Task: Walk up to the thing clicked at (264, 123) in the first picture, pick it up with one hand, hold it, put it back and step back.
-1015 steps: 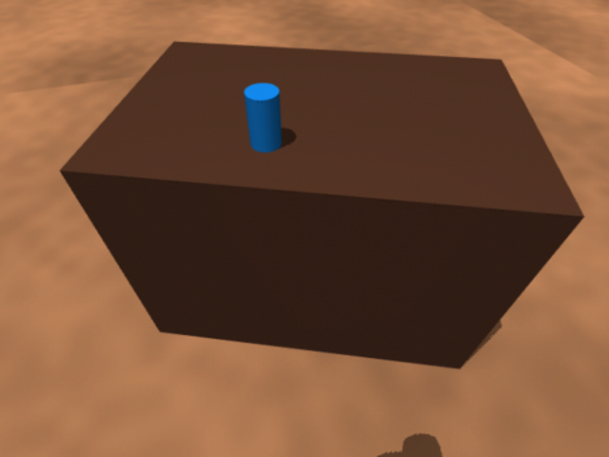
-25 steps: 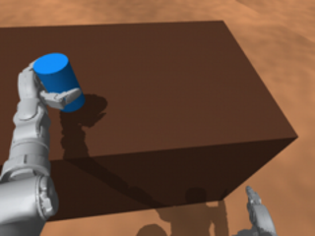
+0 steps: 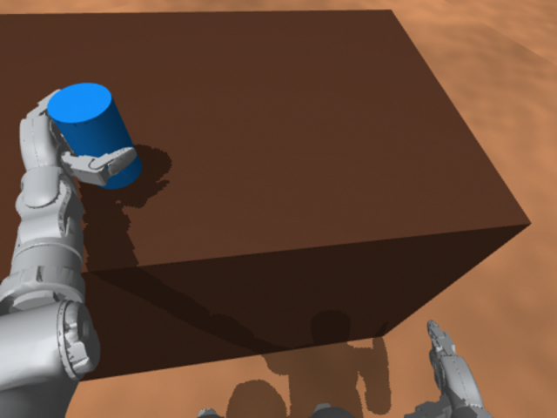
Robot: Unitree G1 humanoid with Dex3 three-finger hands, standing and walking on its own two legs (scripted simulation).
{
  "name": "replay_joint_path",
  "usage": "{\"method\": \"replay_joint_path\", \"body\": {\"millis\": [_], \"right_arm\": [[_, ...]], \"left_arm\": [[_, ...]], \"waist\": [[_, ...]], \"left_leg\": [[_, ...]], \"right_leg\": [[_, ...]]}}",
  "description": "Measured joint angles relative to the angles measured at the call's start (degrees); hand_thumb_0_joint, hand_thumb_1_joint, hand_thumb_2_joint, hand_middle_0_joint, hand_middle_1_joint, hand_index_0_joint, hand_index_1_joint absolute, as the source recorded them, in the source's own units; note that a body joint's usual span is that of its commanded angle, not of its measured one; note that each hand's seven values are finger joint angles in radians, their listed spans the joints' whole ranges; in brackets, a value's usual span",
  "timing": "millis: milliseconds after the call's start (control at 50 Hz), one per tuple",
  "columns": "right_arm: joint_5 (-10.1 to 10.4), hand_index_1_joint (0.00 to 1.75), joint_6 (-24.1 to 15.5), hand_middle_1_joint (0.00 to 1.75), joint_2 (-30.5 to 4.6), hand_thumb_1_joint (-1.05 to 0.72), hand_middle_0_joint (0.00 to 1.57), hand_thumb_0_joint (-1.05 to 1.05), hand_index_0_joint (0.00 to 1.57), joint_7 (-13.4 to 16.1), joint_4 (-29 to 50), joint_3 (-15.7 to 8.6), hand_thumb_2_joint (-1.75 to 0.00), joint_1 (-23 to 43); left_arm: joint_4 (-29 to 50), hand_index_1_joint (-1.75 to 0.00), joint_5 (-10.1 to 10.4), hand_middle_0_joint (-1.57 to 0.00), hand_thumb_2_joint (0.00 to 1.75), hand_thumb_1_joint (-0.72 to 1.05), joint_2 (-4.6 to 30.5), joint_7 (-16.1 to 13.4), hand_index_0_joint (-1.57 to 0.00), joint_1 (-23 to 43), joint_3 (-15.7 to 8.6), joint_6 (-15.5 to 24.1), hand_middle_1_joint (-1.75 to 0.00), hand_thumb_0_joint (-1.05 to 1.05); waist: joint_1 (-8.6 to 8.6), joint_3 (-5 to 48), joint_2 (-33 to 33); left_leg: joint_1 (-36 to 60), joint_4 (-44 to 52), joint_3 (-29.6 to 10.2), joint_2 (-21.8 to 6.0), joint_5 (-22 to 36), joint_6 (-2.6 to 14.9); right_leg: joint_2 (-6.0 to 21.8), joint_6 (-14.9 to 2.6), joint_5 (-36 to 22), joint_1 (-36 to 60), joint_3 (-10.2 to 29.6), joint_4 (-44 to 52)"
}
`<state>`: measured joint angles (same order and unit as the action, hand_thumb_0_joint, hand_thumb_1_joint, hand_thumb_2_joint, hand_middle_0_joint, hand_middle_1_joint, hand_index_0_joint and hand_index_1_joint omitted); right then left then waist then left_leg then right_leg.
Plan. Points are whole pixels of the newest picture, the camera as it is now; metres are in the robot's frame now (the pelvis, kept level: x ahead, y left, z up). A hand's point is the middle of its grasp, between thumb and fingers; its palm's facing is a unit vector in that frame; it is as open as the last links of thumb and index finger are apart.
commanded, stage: lower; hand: left
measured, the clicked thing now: (100, 140) +0.49 +0.21 +0.12
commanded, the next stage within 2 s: loosen in 0.54 s
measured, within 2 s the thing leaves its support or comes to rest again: rests again in 0.50 s
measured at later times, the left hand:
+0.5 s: hand (107, 154) +0.49 +0.21 +0.09, palm faces +0.22 -0.98 -0.01, open 10.5 cm
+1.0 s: hand (110, 158) +0.48 +0.21 +0.08, palm faces +0.22 -0.98 +0.00, open 12.9 cm
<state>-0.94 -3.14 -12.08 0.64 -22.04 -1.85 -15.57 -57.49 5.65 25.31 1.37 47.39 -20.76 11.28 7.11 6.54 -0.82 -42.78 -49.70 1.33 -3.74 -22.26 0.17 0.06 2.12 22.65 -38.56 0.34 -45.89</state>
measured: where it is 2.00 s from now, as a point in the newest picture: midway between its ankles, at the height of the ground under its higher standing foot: outside the picture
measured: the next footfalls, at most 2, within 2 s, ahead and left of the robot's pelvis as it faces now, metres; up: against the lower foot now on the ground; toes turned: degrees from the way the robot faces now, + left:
none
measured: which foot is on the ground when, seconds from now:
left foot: down 0.00-1.00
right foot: down 0.00-1.00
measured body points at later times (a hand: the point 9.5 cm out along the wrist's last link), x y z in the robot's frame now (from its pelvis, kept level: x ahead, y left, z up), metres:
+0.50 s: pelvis +0.01 +0.00 -0.01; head +0.09 +0.02 +0.43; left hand +0.47 +0.26 +0.09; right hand +0.16 -0.26 -0.05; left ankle +0.01 +0.11 -0.70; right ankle -0.01 -0.15 -0.70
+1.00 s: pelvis +0.00 +0.00 -0.01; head +0.09 +0.02 +0.43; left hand +0.47 +0.26 +0.09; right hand +0.15 -0.26 -0.05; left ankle +0.01 +0.11 -0.70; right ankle -0.01 -0.15 -0.70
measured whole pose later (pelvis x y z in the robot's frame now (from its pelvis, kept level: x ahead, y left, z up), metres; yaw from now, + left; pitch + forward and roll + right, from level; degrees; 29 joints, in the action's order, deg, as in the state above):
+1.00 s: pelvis +0.00 +0.00 -0.01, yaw +0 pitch +17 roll -2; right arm -1.6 1.7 -12.9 -1.1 -8.8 -1.3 -20.7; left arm -56.9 5.3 23.6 1.5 44.5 -21.0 16.1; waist 7.7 7.1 -0.3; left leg -46.6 -54.5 0.7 -3.7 -24.5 -0.1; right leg 0.1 1.9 25.5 -42.5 -0.1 -51.5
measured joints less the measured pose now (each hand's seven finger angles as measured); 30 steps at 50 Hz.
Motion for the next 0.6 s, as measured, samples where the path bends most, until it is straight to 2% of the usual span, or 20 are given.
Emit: {"method": "replay_joint_path", "body": {"millis": [600], "right_arm": [[-0.6, 0.05, 3.4, 0.06, -0.6, 0.49, 0.06, -0.01, 0.05, -1.5, 10.9, 0.6, -0.07, -4.2]], "left_arm": [[1.2, -1.11, -0.4, -0.74, 1.07, -0.55, -1.7, 0.3, -0.77, -3.7, 0.1, 3.7, -1.09, -0.01]], "waist": [[0.44, 0.6, 0.2]], "left_leg": [[-3.0, -3.7, -0.7, -0.1, -2.1, -0.4]], "right_leg": [[-0.1, -0.33, 2.6, -3.0, -0.5, -4.3]]}}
